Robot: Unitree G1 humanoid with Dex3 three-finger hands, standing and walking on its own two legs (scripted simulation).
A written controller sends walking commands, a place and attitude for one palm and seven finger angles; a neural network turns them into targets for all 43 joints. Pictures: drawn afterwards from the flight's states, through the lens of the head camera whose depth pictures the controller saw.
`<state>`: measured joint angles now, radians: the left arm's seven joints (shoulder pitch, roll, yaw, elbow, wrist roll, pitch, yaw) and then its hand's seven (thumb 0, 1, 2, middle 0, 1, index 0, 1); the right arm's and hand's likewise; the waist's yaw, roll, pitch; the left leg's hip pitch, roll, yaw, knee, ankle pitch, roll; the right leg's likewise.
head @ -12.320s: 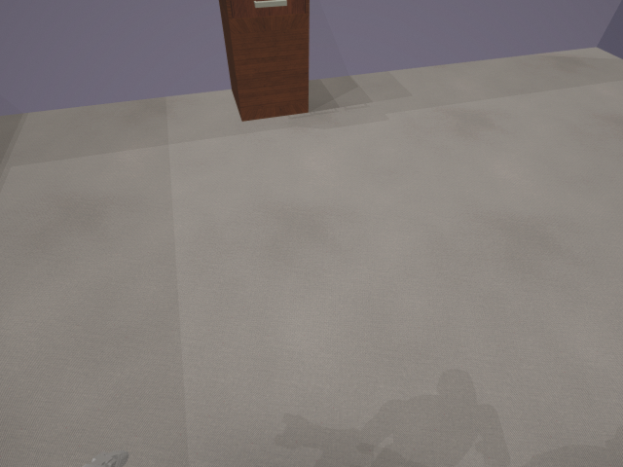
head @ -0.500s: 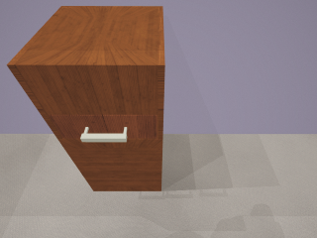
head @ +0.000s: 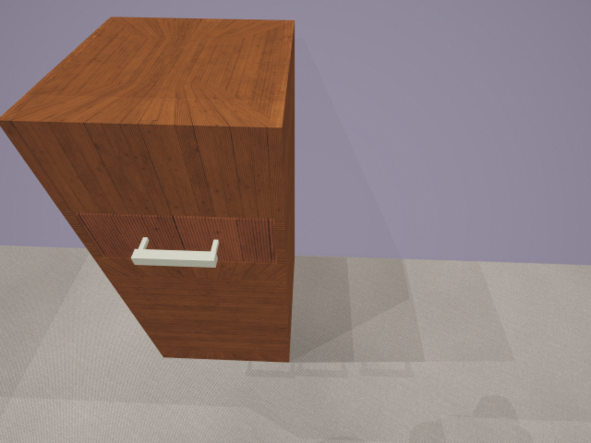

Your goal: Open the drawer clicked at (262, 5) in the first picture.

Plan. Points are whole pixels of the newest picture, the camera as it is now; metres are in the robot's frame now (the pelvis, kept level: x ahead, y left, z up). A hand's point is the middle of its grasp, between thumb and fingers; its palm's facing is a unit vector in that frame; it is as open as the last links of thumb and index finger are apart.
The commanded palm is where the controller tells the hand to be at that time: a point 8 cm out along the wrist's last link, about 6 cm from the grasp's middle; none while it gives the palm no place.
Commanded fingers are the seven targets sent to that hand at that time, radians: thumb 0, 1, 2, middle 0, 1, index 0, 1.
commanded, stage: come to a stop and stand still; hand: left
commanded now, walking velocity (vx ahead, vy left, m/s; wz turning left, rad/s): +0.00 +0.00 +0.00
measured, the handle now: (177, 250) +0.49 +0.27 -0.11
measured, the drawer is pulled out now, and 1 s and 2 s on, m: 0.00 0.00 0.00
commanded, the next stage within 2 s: look again from close up in 0.68 s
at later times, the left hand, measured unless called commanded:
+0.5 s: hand out of the picture -0.01 +0.15 -0.18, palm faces +0.09 -0.98 -0.17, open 7.4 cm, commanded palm none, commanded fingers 0.00 0.90 0.90 -0.20 -0.30 -0.20 -0.30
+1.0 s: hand out of the picture +0.03 +0.22 -0.17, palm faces +0.01 -0.97 -0.24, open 7.4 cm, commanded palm none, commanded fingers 0.00 0.90 0.90 -0.20 -0.30 -0.20 -0.30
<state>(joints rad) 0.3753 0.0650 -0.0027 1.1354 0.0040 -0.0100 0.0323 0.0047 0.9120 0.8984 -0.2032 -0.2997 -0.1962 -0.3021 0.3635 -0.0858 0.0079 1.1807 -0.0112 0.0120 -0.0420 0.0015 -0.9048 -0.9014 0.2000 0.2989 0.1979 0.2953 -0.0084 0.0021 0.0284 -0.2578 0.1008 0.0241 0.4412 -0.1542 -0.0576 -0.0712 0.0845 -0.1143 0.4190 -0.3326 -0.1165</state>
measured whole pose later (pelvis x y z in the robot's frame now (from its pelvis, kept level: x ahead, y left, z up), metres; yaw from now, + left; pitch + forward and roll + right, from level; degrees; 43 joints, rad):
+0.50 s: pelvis +0.04 +0.00 +0.00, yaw +0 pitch -1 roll +2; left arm 0.40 0.09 0.01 1.14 0.01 -0.01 0.05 0.00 0.91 0.90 -0.20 -0.30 -0.20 -0.30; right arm 0.28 -0.13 0.00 1.15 -0.01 0.00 -0.07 0.01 -0.93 -0.90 0.20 0.30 0.20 0.30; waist 0.02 -0.02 0.01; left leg -0.20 0.08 0.04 0.47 -0.23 -0.07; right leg 0.00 0.06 -0.10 0.41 -0.40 -0.10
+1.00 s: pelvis +0.04 +0.04 -0.01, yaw -1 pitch +0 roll +1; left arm 0.37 0.14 0.00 1.06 0.01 -0.03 0.06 0.00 0.91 0.90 -0.20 -0.30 -0.20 -0.30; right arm 0.29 -0.17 -0.01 1.02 -0.01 0.01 -0.04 0.01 -0.91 -0.90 0.20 0.30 0.20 0.30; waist -0.02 0.02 0.01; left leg -0.26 0.04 0.06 0.58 -0.30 0.00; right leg -0.07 0.02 -0.08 0.52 -0.44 -0.05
